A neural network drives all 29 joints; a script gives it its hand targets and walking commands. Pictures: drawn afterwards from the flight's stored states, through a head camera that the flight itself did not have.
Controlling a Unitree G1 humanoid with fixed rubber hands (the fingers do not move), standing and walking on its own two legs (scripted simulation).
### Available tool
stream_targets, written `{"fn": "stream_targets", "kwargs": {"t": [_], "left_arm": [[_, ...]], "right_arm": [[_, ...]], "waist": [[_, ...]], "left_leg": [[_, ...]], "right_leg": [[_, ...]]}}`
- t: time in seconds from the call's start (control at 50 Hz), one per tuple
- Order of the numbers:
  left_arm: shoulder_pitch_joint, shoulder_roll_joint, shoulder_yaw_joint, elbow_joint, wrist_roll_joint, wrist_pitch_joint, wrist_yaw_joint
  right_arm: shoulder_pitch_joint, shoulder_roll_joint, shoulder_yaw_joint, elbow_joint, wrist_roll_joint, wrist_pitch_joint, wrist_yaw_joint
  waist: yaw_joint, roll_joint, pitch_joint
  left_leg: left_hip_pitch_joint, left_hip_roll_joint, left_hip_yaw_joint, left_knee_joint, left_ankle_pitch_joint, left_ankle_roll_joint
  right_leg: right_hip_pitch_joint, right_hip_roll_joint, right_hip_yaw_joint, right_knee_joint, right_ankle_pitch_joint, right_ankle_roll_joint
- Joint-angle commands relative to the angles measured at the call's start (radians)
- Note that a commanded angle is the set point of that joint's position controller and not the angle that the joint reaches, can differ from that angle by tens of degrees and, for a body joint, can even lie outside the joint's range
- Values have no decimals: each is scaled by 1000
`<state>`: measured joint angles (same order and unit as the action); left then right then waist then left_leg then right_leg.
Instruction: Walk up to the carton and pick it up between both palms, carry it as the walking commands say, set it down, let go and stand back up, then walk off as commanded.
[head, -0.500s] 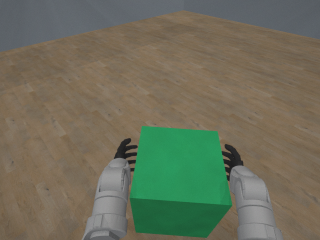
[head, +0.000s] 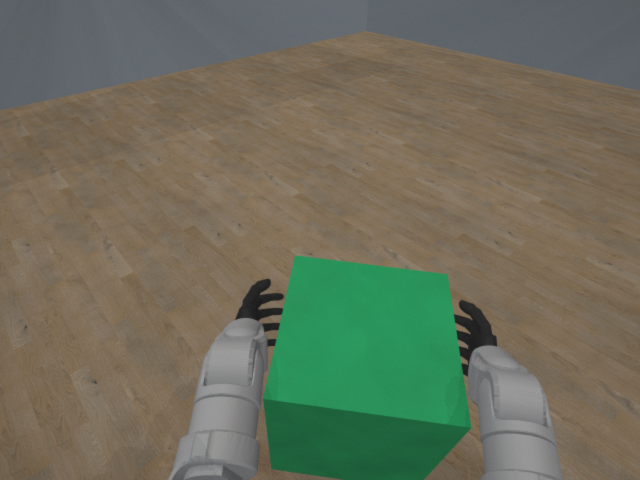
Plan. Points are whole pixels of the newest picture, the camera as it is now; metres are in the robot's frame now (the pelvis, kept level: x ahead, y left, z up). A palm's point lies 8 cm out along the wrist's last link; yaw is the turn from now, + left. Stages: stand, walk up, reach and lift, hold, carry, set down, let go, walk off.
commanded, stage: hold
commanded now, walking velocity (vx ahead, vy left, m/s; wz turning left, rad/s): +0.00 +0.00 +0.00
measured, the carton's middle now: (356, 375) +0.29 -0.02 -0.02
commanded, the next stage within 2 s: carry in 0.28 s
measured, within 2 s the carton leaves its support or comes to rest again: neither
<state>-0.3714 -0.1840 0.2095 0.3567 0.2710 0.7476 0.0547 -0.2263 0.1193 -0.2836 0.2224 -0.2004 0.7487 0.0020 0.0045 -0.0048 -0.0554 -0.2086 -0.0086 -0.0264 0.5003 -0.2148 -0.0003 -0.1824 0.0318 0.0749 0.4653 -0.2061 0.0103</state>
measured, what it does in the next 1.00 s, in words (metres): walks ahead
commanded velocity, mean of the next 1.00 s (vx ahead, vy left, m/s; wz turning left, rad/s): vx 0.38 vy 0.00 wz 0.00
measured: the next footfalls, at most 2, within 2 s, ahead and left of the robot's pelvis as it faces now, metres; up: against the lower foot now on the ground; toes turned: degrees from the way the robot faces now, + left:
left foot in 1.02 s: +0.26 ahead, +0.11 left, +0.00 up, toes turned +8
right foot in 1.26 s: +0.39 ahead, -0.11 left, +0.00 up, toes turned -4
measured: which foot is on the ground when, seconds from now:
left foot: down 0.00-0.84, up 0.86-1.00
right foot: down 0.00-1.00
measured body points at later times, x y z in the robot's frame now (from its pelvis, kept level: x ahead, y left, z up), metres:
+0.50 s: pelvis +0.02 -0.01 -0.01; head -0.07 -0.01 +0.44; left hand +0.33 +0.12 +0.10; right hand +0.31 -0.18 +0.08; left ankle +0.04 +0.11 -0.74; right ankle +0.03 -0.13 -0.74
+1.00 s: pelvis +0.18 -0.01 -0.01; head +0.10 -0.01 +0.43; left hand +0.45 +0.14 +0.10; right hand +0.44 -0.17 +0.10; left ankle +0.18 +0.10 -0.72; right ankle +0.08 -0.12 -0.74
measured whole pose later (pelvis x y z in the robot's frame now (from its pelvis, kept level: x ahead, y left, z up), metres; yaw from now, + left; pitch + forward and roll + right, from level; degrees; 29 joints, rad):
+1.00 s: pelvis +0.18 -0.01 -0.01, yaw +3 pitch +4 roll +1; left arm -0.20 -0.14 0.06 -0.19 0.10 1.24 0.13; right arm -0.07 0.13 -0.17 -0.36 -0.07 1.28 -0.12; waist 0.00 -0.05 -0.30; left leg -0.40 0.01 0.08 0.70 -0.47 0.01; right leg -0.14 -0.02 -0.08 0.51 -0.44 -0.03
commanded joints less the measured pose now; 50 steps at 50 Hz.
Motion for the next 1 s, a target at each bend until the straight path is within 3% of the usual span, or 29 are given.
{"fn": "stream_targets", "kwargs": {"t": [0.0, 0.24, 0.26, 0.28, 0.3, 0.32, 0.36, 0.38, 0.4, 0.44, 0.48, 0.52, 0.56, 0.6, 0.62, 0.64, 0.66, 0.68, 0.72, 0.76, 0.78, 0.8, 0.82, 0.84, 0.86, 0.88, 0.9, 0.96, 0.98], "left_arm": [[-356, -975, -530, -102, -275, -27, -290], [-365, -975, -546, -154, -284, -39, -292], [-416, -920, -573, -163, -257, -42, -274], [-432, -950, -616, -217, -290, -27, -266], [-417, -973, -634, -227, -305, -2, -266], [-463, -976, -642, -249, -310, 5, -257], [-509, -962, -665, -319, -335, 36, -244], [-479, -952, -673, -343, -335, 57, -235], [-458, -948, -679, -356, -352, 80, -231], [-467, -949, -714, -442, -386, 127, -206], [-393, -910, -689, -422, -389, 193, -185], [-334, -844, -651, -418, -372, 254, -154], [-313, -850, -650, -504, -391, 299, -118], [-302, -845, -659, -578, -419, 340, -92], [-290, -845, -665, -578, -415, 358, -78], [-251, -856, -665, -575, -422, 385, -68], [-240, -849, -666, -581, -426, 406, -58], [-245, -846, -669, -591, -434, 433, -48], [-237, -835, -671, -622, -463, 453, -31], [-230, -853, -671, -660, -485, 463, -24], [-197, -832, -667, -677, -489, 464, -16], [-205, -830, -660, -718, -494, 455, -8], [-215, -818, -663, -742, -505, 451, 0], [-174, -832, -652, -742, -496, 451, 8], [-157, -804, -634, -739, -483, 450, 15], [-160, -818, -652, -774, -484, 449, 21], [-185, -806, -660, -807, -481, 453, 25], [-189, -764, -664, -794, -466, 464, 43], [-151, -760, -658, -793, -463, 464, 39]], "right_arm": [[-683, 990, 702, -106, 245, -21, 245], [-695, 1008, 719, -140, 262, -22, 255], [-717, 970, 734, -163, 273, -28, 250], [-749, 982, 766, -225, 297, -15, 241], [-751, 997, 798, -259, 315, 2, 231], [-789, 1010, 812, -273, 324, 13, 224], [-830, 1029, 841, -284, 350, 51, 206], [-787, 1012, 831, -296, 349, 71, 199], [-784, 1009, 850, -327, 362, 90, 189], [-745, 992, 844, -382, 372, 140, 163], [-723, 945, 849, -425, 376, 199, 134], [-693, 917, 847, -418, 389, 263, 108], [-652, 905, 847, -478, 430, 321, 88], [-572, 911, 850, -520, 461, 372, 64], [-535, 897, 825, -511, 446, 387, 50], [-523, 869, 812, -549, 452, 402, 35], [-496, 845, 795, -569, 441, 413, 17], [-475, 824, 779, -589, 433, 436, 4], [-467, 817, 767, -657, 427, 454, -28], [-477, 865, 784, -702, 442, 465, -48], [-473, 847, 776, -700, 442, 477, -54], [-501, 870, 792, -724, 457, 486, -54], [-521, 866, 808, -750, 478, 491, -56], [-548, 872, 827, -786, 507, 494, -56], [-543, 859, 825, -764, 509, 497, -58], [-514, 837, 802, -791, 506, 492, -55], [-521, 843, 801, -787, 518, 492, -53], [-409, 808, 760, -723, 469, 495, -60], [-402, 804, 766, -738, 466, 495, -59]], "waist": [[26, -21, -291], [31, -37, -334], [15, -7, -519], [20, 55, -507], [20, 28, -448], [17, 11, -414], [13, 12, -278], [10, 77, -253], [11, 19, -248], [8, 9, -266], [16, -126, -255], [10, -257, -212], [3, -169, -238], [-8, -137, -280], [-13, -32, -329], [-21, 171, -328], [-27, 246, -300], [-28, 288, -258], [-31, 167, -272], [-15, 55, -306], [9, -7, -363], [28, -214, -381], [32, -427, -326], [45, -399, -333], [45, -302, -277], [49, -135, -267], [49, -57, -245], [15, -100, -227], [12, -136, -263]], "left_leg": [[195, -69, -67, -117, 146, 8], [215, -68, -56, -115, 126, 8], [190, 164, -102, 11, 429, -1], [153, 147, -99, -11, 194, 17], [74, 142, -132, -41, -151, 47], [39, 148, -162, -82, -390, 68], [-131, 136, -150, -145, -525, 61], [-145, 141, -159, -186, -533, 57], [-173, 143, -156, -141, -495, 56], [-212, 90, -93, -78, -411, 39], [-254, 23, 3, 93, -299, 12], [-248, 1, 74, 168, -205, -3], [-177, 21, 76, 29, -185, 5], [-36, 28, 53, -95, -181, 0], [100, 84, -31, -118, -173, 11], [213, 180, -187, -151, -119, 46], [311, 266, -326, -154, -38, 89], [388, 312, -368, -155, 62, 136], [388, 306, -342, -124, 146, 178], [229, 234, -186, -33, 187, 137], [27, 173, -62, 94, 156, 91], [-248, 66, 59, 304, 137, 33], [-557, 3, 126, 404, -183, -14], [-664, 22, 130, 390, -363, -23], [-709, 32, 118, 419, -401, -19], [-698, 43, 114, 361, -423, -16], [-646, 47, 131, 227, -419, -12], [-311, 13, 200, -4, -108, 7], [-105, -28, 228, -85, -24, 10]], "right_leg": [[88, 45, 10, -103, 75, -16], [81, 49, 4, -98, 55, -6], [51, -147, -24, 47, 258, -30], [16, -113, -41, 49, 101, -33], [-32, -97, -30, 26, -189, -39], [-81, -83, -35, 36, -345, -37], [-110, -48, -56, 44, -377, -28], [-108, -37, -81, 73, -338, -18], [-86, -66, -37, 21, -347, -37], [-28, -105, 26, -36, -348, -52], [-6, -210, 202, -195, -489, -106], [-51, -300, 271, -294, -548, -136], [-34, -280, 222, -233, -406, -142], [-55, -198, 105, -105, -222, -99], [-143, -160, 32, 0, -190, -77], [-287, -89, -85, 166, -151, -39], [-450, -52, -132, 232, -193, -23], [-578, -50, -168, 238, -286, -10], [-539, -38, -179, 110, -308, -18], [-281, -25, -191, -28, -170, -30], [17, -48, -148, -70, -111, -48], [281, -162, 66, -146, -58, -93], [494, -320, 260, -109, 259, -153], [547, -396, 315, -80, 384, -218], [514, -411, 347, -108, 394, -235], [466, -418, 327, -143, 287, -243], [406, -402, 278, -153, 239, -224], [142, -328, 73, -115, 131, -144], [29, -249, -35, -54, 167, -98]]}}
